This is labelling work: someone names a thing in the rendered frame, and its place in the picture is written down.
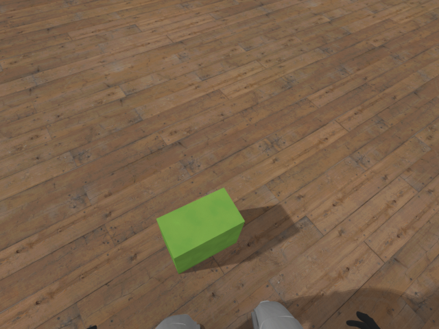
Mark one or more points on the robot thigh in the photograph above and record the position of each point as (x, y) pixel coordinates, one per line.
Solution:
(273, 315)
(178, 322)

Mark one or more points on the carton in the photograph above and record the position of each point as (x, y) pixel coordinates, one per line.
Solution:
(201, 229)

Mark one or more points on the right robot hand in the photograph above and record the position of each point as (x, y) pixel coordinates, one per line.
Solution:
(368, 322)

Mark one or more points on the left robot thigh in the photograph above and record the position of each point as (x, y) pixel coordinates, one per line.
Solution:
(178, 322)

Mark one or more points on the right robot thigh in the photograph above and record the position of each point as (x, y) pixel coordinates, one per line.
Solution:
(273, 315)

